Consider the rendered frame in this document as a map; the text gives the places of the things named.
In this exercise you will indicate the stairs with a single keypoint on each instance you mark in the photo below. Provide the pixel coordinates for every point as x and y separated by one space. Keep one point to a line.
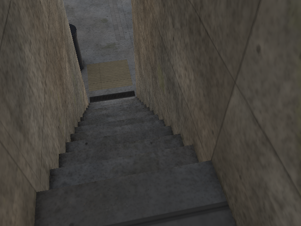
118 138

